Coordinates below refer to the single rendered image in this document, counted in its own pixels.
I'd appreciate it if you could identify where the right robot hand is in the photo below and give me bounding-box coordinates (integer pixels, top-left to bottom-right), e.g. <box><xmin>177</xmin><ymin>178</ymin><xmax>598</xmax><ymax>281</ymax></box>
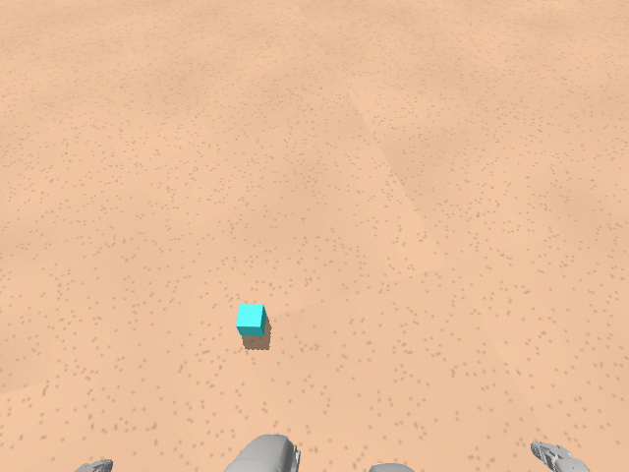
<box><xmin>531</xmin><ymin>442</ymin><xmax>591</xmax><ymax>472</ymax></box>

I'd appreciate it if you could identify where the cube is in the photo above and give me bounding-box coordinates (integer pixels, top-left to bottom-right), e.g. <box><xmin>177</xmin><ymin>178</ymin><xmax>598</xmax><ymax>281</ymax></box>
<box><xmin>236</xmin><ymin>304</ymin><xmax>266</xmax><ymax>336</ymax></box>

